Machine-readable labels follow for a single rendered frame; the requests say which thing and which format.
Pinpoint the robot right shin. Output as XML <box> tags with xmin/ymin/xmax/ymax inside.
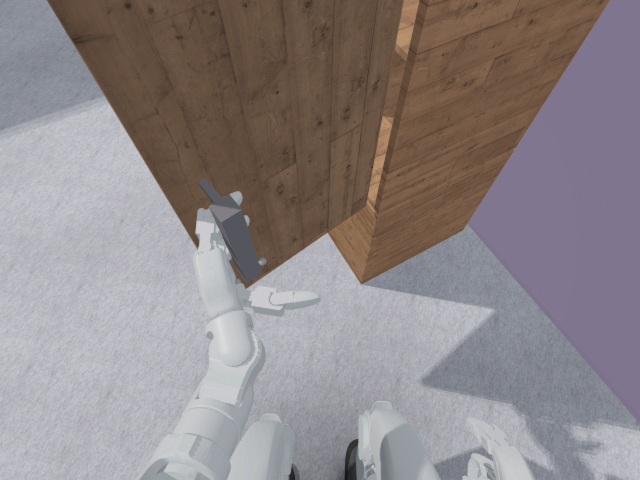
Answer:
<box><xmin>356</xmin><ymin>401</ymin><xmax>393</xmax><ymax>480</ymax></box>

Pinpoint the cupboard door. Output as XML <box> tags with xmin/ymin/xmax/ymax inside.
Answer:
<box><xmin>47</xmin><ymin>0</ymin><xmax>404</xmax><ymax>289</ymax></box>

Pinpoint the handle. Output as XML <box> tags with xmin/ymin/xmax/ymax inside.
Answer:
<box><xmin>198</xmin><ymin>177</ymin><xmax>262</xmax><ymax>283</ymax></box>

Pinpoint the robot left hand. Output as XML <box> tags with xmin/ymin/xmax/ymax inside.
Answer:
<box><xmin>193</xmin><ymin>191</ymin><xmax>321</xmax><ymax>321</ymax></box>

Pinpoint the robot left forearm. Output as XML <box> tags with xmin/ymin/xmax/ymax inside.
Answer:
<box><xmin>135</xmin><ymin>310</ymin><xmax>266</xmax><ymax>480</ymax></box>

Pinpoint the robot right hand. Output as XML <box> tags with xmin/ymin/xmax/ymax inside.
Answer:
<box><xmin>462</xmin><ymin>417</ymin><xmax>535</xmax><ymax>480</ymax></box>

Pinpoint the robot left thigh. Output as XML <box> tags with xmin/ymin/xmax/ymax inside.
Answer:
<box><xmin>227</xmin><ymin>420</ymin><xmax>294</xmax><ymax>480</ymax></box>

